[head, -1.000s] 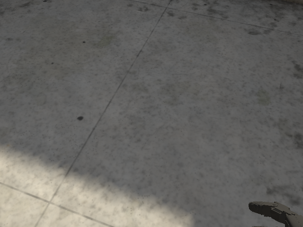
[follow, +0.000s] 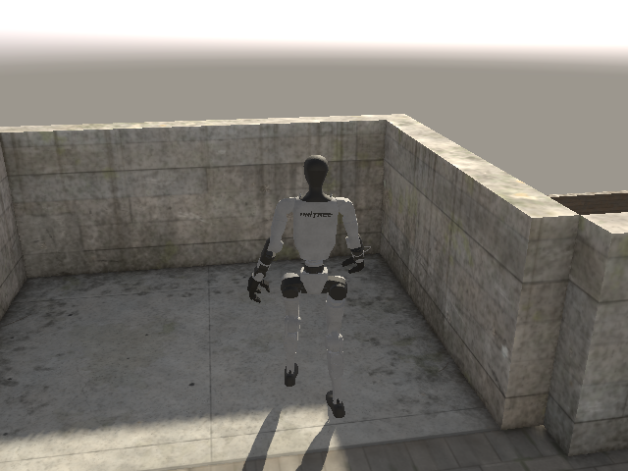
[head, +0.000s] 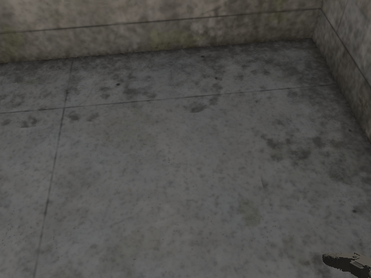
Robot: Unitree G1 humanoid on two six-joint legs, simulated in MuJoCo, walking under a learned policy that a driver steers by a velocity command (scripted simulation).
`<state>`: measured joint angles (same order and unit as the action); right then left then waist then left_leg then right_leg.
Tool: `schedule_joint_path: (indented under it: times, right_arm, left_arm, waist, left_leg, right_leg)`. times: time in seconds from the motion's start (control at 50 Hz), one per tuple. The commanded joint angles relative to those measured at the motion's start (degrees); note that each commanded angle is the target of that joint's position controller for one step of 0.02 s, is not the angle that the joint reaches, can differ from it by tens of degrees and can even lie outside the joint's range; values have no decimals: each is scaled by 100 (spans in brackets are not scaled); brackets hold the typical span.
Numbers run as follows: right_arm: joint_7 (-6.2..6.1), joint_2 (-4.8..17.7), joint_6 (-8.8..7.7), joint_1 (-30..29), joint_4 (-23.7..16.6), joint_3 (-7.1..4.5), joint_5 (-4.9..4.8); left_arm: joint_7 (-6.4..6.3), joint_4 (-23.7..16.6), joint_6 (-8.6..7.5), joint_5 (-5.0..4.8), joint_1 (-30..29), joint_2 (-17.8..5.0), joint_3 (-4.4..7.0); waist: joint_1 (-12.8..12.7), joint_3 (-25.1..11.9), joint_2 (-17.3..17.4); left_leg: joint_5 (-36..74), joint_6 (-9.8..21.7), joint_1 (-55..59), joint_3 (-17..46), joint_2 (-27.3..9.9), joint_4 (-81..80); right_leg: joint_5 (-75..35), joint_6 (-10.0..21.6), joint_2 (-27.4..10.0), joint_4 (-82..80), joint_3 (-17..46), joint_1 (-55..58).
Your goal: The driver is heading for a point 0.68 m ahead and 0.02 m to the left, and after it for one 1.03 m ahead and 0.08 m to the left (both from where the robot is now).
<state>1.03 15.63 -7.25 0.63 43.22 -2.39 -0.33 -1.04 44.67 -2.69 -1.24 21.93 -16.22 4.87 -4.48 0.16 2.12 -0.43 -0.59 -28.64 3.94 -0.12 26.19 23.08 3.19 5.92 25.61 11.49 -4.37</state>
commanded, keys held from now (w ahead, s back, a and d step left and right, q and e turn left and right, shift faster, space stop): w+e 0.10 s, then w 0.44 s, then w+q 0.34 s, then q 0.12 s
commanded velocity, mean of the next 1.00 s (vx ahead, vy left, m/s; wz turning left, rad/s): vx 0.49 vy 0.00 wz -0.04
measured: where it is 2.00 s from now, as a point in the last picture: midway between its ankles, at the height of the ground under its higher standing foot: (232, 226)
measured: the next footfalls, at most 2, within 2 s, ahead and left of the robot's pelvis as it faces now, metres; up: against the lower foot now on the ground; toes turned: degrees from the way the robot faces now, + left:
left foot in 0.02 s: +0.18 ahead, +0.13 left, +0.00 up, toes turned -4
right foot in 0.52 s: +0.42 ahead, -0.17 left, +0.00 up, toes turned -12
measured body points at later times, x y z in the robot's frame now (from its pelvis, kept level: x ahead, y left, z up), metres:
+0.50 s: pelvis +0.26 -0.02 +0.00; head +0.29 -0.03 +0.45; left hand +0.54 +0.15 -0.07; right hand +0.18 -0.29 -0.13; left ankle +0.14 +0.13 -0.73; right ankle +0.38 -0.16 -0.72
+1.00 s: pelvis +0.52 -0.06 +0.00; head +0.55 -0.06 +0.45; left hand +0.55 +0.22 -0.13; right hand +0.71 -0.30 -0.10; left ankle +0.69 +0.06 -0.70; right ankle +0.38 -0.16 -0.73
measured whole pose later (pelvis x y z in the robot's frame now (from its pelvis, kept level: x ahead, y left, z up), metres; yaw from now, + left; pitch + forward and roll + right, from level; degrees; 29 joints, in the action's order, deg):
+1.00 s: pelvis +0.52 -0.06 +0.00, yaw +2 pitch +2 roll -2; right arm 3.4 14.5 -2.4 5.2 43.6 -2.8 -0.5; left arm -1.4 47.4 -3.7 -0.3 18.4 -15.0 4.2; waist -3.5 1.8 2.1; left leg -0.1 2.0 -36.1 -1.1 -3.6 36.4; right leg 20.9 -0.2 0.5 15.6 -13.9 3.9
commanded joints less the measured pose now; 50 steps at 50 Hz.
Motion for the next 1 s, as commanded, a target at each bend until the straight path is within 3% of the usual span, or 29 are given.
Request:
schedule_joint_path:
  times: [0.02, 0.04, 0.06, 0.08, 0.1, 0.12, 0.14, 0.18, 0.24, 0.34, 0.4, 0.44, 0.48, 0.5, 0.52, 0.54, 0.56, 0.58, 0.6, 0.62, 0.64, 0.66, 0.7, 0.74, 0.82, 0.88, 0.92, 0.96, 1.0]
  right_arm:
    - [-54, 1125, -165, 1244, -115, -406, 103]
    - [-89, 1608, -99, 2029, 4, -542, 185]
    - [-36, 1375, -42, 2137, 76, -496, 47]
    - [-47, 893, -11, 1829, -48, -370, 2]
    - [-61, 729, 44, 1514, -109, -310, 21]
    - [-45, 612, 71, 1293, -75, -263, 67]
    - [-39, 507, 63, 1193, -30, -219, 112]
    - [-7, 480, 18, 1204, 83, -219, 98]
    - [4, 707, -39, 1355, 244, -289, 40]
    - [-40, 895, 84, 1614, 414, -301, -63]
    - [-38, 1011, 176, 1998, 580, -305, -110]
    - [-40, 1068, 250, 2113, 676, -312, -140]
    - [-66, 1169, 319, 2053, 719, -333, -166]
    - [-84, 1190, 349, 1946, 719, -328, -187]
    - [-104, 1058, 353, 1970, 703, -272, -155]
    - [-113, 725, 313, 1939, 512, -126, 34]
    - [-65, 114, 181, 2555, 426, 64, 5]
    - [-25, 762, 102, 2201, 510, -97, -168]
    - [-3, 914, 75, 1758, 351, -153, -275]
    - [-27, 840, 93, 1552, 351, -151, -226]
    - [-42, 792, 144, 1489, 358, -178, -143]
    - [-42, 716, 237, 1643, 420, -192, -142]
    - [-61, 465, 393, 1778, 461, -166, -156]
    - [-83, 413, 464, 1574, 374, -180, -139]
    - [-3, 328, 436, 1046, 196, -170, -96]
    - [100, 202, 416, 424, -35, -99, -65]
    - [172, 170, 403, 94, -242, -78, -22]
    - [258, 231, 397, 14, -429, -110, 1]
    - [318, 447, 403, 401, -469, -217, -3]
  left_arm:
    - [-6, -505, -37, 71, -344, -358, 17]
    - [-6, -620, -90, -39, 344, -18, -81]
    - [-8, -669, -120, -99, 560, -306, -90]
    - [-4, -622, -90, -119, 166, -793, 33]
    - [-8, -702, -44, -62, -270, -859, 58]
    - [3, -765, -37, 24, -512, -766, 56]
    - [27, -785, -24, 29, -518, -637, 60]
    - [60, -747, 16, -25, -380, -376, 10]
    - [59, -895, 7, 41, -704, -251, -46]
    - [191, -1111, -133, 53, -1591, -74, -167]
    - [268, -1284, -162, -2, -2101, -93, -182]
    - [311, -1395, -177, -22, -2277, -181, -159]
    - [333, -1381, -195, 2, -2053, -346, -89]
    - [319, -1223, -199, 41, -1505, -489, 4]
    - [272, -944, -183, 73, -642, -769, 155]
    - [177, -765, -133, 137, 438, -1246, 290]
    - [189, -758, -128, 175, 424, -1575, 294]
    - [197, -766, -146, 142, 418, -1020, 177]
    - [195, -763, -175, 119, 64, -818, 92]
    - [211, -765, -196, 120, -299, -656, 37]
    - [233, -762, -225, 144, -588, -505, 3]
    - [242, -745, -273, 175, -768, -387, -21]
    - [242, -621, -391, 187, -853, -399, 13]
    - [196, -491, -441, 227, -822, -471, 53]
    - [99, -299, -427, 225, -723, -573, 87]
    - [41, -151, -384, 177, -514, -704, 127]
    - [-5, -66, -289, 145, -462, -761, 145]
    - [-61, -18, -161, 85, -426, -873, 176]
    - [-139, -71, -50, 13, -571, -1032, 220]
  waist:
    - [994, -1014, -638]
    - [888, -1880, 840]
    - [830, -1954, 1657]
    - [920, -1180, 890]
    - [892, -624, 387]
    - [781, -230, 178]
    - [629, -80, 303]
    - [514, -25, 443]
    - [505, 42, 238]
    - [780, 150, 176]
    - [972, 280, 217]
    - [945, 344, 301]
    - [686, 202, 398]
    - [324, -132, 366]
    - [-60, -707, 245]
    - [-439, -1579, -568]
    - [26, -2150, -1908]
    - [-236, -1888, -1207]
    - [-151, -1076, -1035]
    - [38, -702, -665]
    - [215, -407, -651]
    - [401, -307, -730]
    - [560, -179, -680]
    - [574, 19, -578]
    - [445, 210, -518]
    - [190, 420, -418]
    - [112, 578, -385]
    - [138, 434, -526]
    - [391, 50, -767]
  left_leg:
    - [-414, 529, 2559, 491, -704, -35]
    - [-1338, 1370, 4768, 2667, -2018, -224]
    - [-2593, 1582, 5030, 4252, -2500, -793]
    - [-3122, 1339, 4343, 3585, -2304, -926]
    - [-2602, 1133, 3544, 2691, -2081, -984]
    - [-1960, 1089, 2803, 2098, -1798, -1150]
    - [-1507, 1060, 2363, 1666, -1596, -1291]
    - [-973, 1125, 1975, 1046, -1353, -1553]
    - [-119, 1334, 2088, 614, -1414, -1756]
    - [392, 1153, 2252, -153, -1172, -1779]
    - [299, 1113, 2534, -166, -1314, -1685]
    - [505, 1051, 2871, -105, -1498, -1528]
    - [1432, 939, 3081, -161, -1567, -1094]
    - [2321, 820, 3011, -385, -1414, -435]
    - [2569, 652, 2562, -631, -1138, 610]
    - [717, 401, 1218, -861, -808, 2536]
    - [-3236, 149, -818, -428, 176, 4260]
    - [-3275, 212, -1411, 244, -104, 4873]
    - [-2749, 269, -1681, 157, -345, 4856]
    - [-2260, 252, -1459, 74, -581, 4578]
    - [-1927, 210, -1240, 81, -717, 4274]
    - [-1681, 181, -889, 148, -818, 4146]
    - [-1407, 93, -683, 176, -807, 4014]
    - [-986, 19, -962, 296, -775, 3721]
    - [227, 4, -1160, 235, -659, 2479]
    - [654, 85, -1092, -133, -603, 1669]
    - [545, 158, -1093, -369, -514, 1211]
    - [150, 250, -922, -622, -352, 1017]
    - [-417, 421, -335, -889, -12, 956]
  right_leg:
    - [-1914, 390, -856, 1456, 732, -902]
    - [-320, -68, -27, 3456, -89, -2856]
    - [1174, -132, -225, 4519, -127, -3955]
    - [699, -157, -554, 4982, -35, -4275]
    - [246, -177, -775, 4978, -287, -4189]
    - [-104, -170, -933, 4678, -338, -3974]
    - [-320, -144, -1080, 4428, -320, -3709]
    - [-492, -142, -1125, 4111, -460, -3366]
    - [-970, -216, -1171, 3350, -500, -3617]
    - [-2265, -259, -1150, 1582, -1004, -3292]
    - [-2260, -226, -1013, 1007, -1183, -3135]
    - [-1924, -100, -940, 742, -1211, -3113]
    - [-1607, 90, -769, 456, -1323, -2588]
    - [-1768, 229, -592, 188, -1478, -1727]
    - [-1947, 399, -563, 184, -1461, -379]
    - [-2280, 807, -1795, 400, -43, 1420]
    - [-1240, 1659, -3003, -397, 2640, 2701]
    - [-686, 1512, -2906, -657, 2657, 2414]
    - [-1029, 1272, -2707, -736, 1682, 1713]
    - [-1480, 1108, -2426, -898, 1012, 970]
    - [-1755, 1016, -2231, -1115, 546, 383]
    - [-1923, 942, -2096, -1340, 182, -15]
    - [-2296, 969, -2073, -1654, -275, -413]
    - [-2569, 943, -2058, -1811, -702, -470]
    - [-2752, 740, -1905, -1902, -1475, -244]
    - [-2756, 645, -1969, -1948, -1838, -30]
    - [-3608, 565, -2006, -1613, -2086, 231]
    - [-4623, 458, -2092, -1111, -2202, 555]
    - [-6001, 297, -2088, -315, -2256, 781]
Velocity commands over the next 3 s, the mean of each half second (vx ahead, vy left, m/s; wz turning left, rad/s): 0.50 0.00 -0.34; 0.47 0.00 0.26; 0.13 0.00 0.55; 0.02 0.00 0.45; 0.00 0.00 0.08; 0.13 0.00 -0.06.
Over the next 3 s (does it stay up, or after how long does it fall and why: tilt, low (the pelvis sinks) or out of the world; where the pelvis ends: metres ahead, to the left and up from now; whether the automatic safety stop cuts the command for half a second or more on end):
stays up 0.71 0.00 0.01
